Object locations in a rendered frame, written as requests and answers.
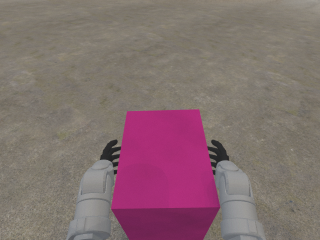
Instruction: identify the carton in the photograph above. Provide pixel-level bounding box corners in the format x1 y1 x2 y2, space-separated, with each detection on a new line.
111 109 220 240

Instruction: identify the right robot hand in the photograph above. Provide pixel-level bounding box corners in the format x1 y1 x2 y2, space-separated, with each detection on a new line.
207 139 229 175

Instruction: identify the left robot forearm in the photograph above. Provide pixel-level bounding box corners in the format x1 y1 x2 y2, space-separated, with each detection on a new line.
66 159 115 240

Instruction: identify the left robot hand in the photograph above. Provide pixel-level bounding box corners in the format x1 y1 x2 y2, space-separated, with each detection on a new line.
100 139 121 175

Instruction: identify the right robot forearm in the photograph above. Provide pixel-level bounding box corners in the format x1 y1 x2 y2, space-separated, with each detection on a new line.
215 160 266 240

